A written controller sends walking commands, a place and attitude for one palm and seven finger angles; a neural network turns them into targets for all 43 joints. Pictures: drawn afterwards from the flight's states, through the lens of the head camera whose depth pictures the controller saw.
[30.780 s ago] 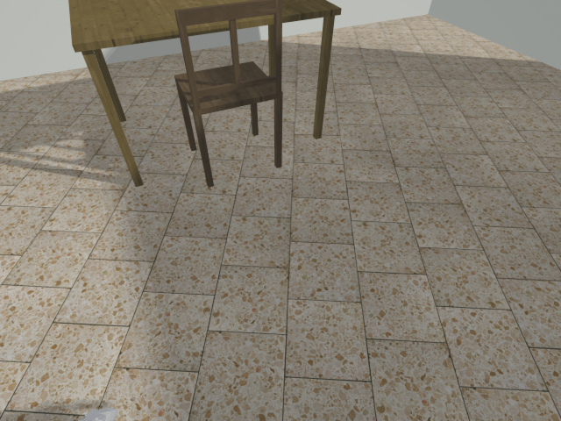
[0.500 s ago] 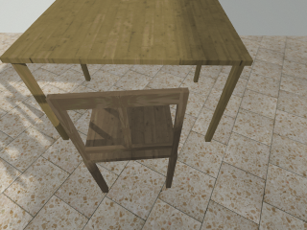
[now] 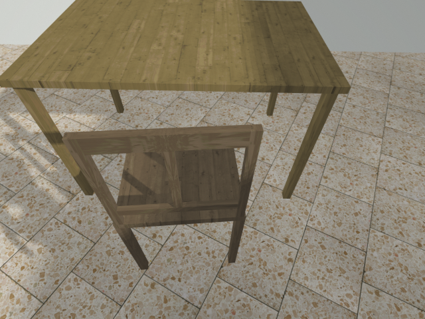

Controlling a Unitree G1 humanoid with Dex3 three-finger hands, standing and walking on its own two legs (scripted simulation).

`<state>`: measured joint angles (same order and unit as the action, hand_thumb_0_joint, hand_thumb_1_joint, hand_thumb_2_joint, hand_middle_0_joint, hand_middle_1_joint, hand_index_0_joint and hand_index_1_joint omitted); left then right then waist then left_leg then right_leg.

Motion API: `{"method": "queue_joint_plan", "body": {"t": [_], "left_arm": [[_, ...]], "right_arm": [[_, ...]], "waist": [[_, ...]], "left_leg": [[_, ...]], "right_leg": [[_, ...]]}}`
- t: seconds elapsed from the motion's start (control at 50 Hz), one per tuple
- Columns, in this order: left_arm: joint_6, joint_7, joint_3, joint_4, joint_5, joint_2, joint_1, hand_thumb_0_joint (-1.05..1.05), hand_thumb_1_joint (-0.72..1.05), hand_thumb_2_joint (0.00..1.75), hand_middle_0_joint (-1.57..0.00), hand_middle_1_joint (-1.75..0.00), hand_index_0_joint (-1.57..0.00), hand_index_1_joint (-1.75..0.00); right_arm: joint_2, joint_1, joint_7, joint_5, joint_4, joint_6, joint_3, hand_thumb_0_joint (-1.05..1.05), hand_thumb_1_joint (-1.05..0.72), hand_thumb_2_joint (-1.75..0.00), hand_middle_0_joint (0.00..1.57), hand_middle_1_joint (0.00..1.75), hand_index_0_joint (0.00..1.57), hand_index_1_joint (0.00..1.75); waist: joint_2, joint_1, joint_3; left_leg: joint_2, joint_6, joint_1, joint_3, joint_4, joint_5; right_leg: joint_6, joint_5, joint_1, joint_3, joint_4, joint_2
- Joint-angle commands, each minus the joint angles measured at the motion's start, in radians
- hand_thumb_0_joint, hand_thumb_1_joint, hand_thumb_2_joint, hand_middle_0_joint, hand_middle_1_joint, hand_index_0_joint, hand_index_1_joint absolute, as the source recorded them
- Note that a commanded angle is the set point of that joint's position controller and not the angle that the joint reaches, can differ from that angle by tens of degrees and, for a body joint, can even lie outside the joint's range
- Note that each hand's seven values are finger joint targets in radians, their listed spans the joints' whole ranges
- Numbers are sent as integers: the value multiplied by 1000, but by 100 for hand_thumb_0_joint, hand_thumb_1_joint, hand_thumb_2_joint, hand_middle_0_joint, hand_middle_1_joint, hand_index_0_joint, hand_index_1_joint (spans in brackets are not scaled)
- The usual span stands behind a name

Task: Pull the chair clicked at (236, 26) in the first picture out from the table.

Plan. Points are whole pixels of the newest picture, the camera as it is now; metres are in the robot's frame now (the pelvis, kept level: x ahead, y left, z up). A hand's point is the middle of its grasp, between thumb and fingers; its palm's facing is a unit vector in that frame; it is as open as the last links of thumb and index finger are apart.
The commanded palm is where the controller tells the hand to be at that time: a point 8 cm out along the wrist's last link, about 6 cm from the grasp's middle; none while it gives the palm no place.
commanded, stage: come to a stop and stand still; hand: left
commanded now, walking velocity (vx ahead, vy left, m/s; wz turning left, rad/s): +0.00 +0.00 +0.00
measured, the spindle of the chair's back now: (174, 180) +0.47 +0.13 -0.10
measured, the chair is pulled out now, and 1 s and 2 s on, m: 0.21 0.21 0.21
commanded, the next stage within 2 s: look again from close up in 1.04 s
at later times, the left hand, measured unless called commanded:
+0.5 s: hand out of the picture +0.01 +0.19 -0.18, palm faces +0.04 -0.97 -0.22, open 7.4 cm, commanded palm none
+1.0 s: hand out of the picture +0.00 +0.16 -0.18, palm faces +0.05 -0.97 -0.22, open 7.3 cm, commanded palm none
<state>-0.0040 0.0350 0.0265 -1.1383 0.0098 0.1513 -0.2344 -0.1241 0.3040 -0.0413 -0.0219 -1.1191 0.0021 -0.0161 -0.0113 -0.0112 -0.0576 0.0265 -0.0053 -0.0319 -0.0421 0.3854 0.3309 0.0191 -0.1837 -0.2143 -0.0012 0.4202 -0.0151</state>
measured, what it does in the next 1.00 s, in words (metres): stands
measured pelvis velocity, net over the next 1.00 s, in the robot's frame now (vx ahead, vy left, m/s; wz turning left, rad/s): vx -0.01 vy -0.01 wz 0.02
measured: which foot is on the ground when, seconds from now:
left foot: down 0.00-1.00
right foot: down 0.00-1.00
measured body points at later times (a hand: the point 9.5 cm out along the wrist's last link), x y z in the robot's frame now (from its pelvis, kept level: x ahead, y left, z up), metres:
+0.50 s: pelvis +0.00 +0.01 -0.01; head -0.01 -0.01 +0.44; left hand +0.01 +0.24 -0.16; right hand +0.01 -0.21 -0.17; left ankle -0.08 +0.12 -0.74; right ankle +0.03 -0.13 -0.74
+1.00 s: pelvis -0.01 -0.01 -0.01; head +0.00 -0.03 +0.44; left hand +0.00 +0.22 -0.16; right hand -0.01 -0.23 -0.17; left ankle -0.08 +0.12 -0.74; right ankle +0.03 -0.13 -0.74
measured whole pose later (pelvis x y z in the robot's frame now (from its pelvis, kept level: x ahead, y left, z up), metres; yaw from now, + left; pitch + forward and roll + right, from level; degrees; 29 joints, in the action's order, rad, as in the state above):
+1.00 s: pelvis -0.01 -0.01 -0.01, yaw +1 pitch -2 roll +1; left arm 0.01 0.03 0.01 -1.11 0.01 0.15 -0.26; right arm -0.15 0.31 -0.03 -0.02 -1.11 0.02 0.01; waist -0.02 0.00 -0.04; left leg 0.02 -0.02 -0.06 -0.03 0.45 0.36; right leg 0.00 -0.24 -0.26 0.01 0.53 -0.02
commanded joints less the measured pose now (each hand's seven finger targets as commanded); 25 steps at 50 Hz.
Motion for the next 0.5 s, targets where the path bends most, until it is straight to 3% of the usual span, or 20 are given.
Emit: {"method": "queue_joint_plan", "body": {"t": [0.0, 0.12, 0.14, 0.16, 0.18, 0.2, 0.22, 0.26, 0.28, 0.3, 0.34, 0.4, 0.48], "left_arm": [[12, 1, 9, 32, -5, 89, -51, 0, 90, 90, -20, -30, -20, -30], [11, 1, 10, 32, -4, 89, -47, 0, 90, 90, -20, -30, -20, -30], [40, 44, 3, 6, 7, 130, -152, 0, 90, 90, -20, -30, -20, -30], [49, 35, 10, 42, 0, 161, -130, 0, 90, 90, -20, -30, -20, -30], [47, 24, -4, 51, -1, 127, -91, 0, 90, 90, -20, -30, -20, -30], [33, 17, -6, 64, -5, 133, -70, 0, 90, 90, -20, -30, -20, -30], [28, 12, -8, 78, -2, 114, -69, 0, 90, 90, -20, -30, -20, -30], [24, 7, -14, 80, 2, 95, -63, 0, 90, 90, -20, -30, -20, -30], [21, 6, -15, 80, 2, 92, -62, 0, 90, 90, -20, -30, -20, -30], [18, 3, -16, 82, 1, 96, -56, 0, 90, 90, -20, -30, -20, -30], [19, 3, -18, 84, 1, 94, -64, 0, 90, 90, -20, -30, -20, -30], [16, 0, -18, 87, 0, 103, -62, 0, 90, 90, -20, -30, -20, -30], [17, 1, -14, 93, 0, 106, -72, 0, 90, 90, -20, -30, -20, -30]], "right_arm": [[-95, 88, -10, 5, 14, 6, -13, 0, -90, -90, 20, 30, 20, 30], [-97, 88, -9, 3, 12, 7, -12, 0, -90, -90, 20, 30, 20, 30], [-145, -17, 6, 21, 80, 38, -13, 0, -90, -90, 20, 30, 20, 30], [-109, 65, 7, 20, 107, 31, -14, 0, -90, -90, 20, 30, 20, 30], [-90, 63, 6, 16, 98, 37, -8, 0, -90, -90, 20, 30, 20, 30], [-97, 76, 9, 9, 97, 39, -8, 0, -90, -90, 20, 30, 20, 30], [-111, 78, 9, 7, 104, 37, -6, 0, -90, -90, 20, 30, 20, 30], [-115, 75, 7, 7, 110, 39, -3, 0, -90, -90, 20, 30, 20, 30], [-119, 80, 6, 8, 112, 37, -1, 0, -90, -90, 20, 30, 20, 30], [-118, 76, 5, 7, 114, 35, 2, 0, -90, -90, 20, 30, 20, 30], [-123, 79, 7, 8, 115, 35, 4, 0, -90, -90, 20, 30, 20, 30], [-121, 77, 10, 8, 111, 31, 9, 0, -90, -90, 20, 30, 20, 30], [-132, 76, 11, 8, 103, 32, 11, 0, -90, -90, 20, 30, 20, 30]], "waist": [[-1, 0, -25], [-13, -1, -25], [60, 52, 48], [26, -2, 143], [-38, 1, 81], [-98, 0, 122], [-93, 6, 105], [-74, 8, 36], [-38, 7, 4], [-46, 8, -37], [0, 7, -58], [7, 6, -104], [23, 7, -76]], "left_leg": [[69, 34, -95, 52, -75, -257], [70, 33, -93, 53, -79, -260], [102, 3, -182, 8, 144, -380], [38, 2, -185, 50, 64, -91], [44, 15, -186, 57, 0, -112], [72, 24, -171, 68, 10, -199], [87, 32, -188, 79, 15, -224], [93, 39, -201, 86, 11, -304], [95, 41, -213, 87, 8, -292], [92, 43, -227, 90, -7, -277], [79, 41, -228, 89, -6, -235], [73, 42, -247, 92, -40, -150], [65, 42, -227, 84, -40, -124]], "right_leg": [[-47, 216, 52, -44, -39, -62], [-45, 201, 50, -41, -38, -62], [-39, 644, 133, -57, 57, -140], [-66, 511, 173, -106, 80, -167], [-67, 408, 109, -87, 84, -139], [-70, 254, 103, -53, 97, -107], [-61, 144, 79, -31, 96, -81], [-56, 103, 35, -13, 100, -65], [-56, 86, 22, -11, 94, -64], [-58, 69, -3, -20, 90, -61], [-57, 76, -11, -32, 78, -66], [-55, 43, -37, -43, 61, -66], [-51, 49, -19, -55, 52, -72]]}}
